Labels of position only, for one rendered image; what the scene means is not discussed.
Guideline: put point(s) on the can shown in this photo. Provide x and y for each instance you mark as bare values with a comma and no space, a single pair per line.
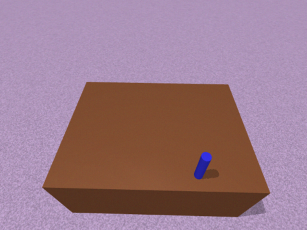
202,165

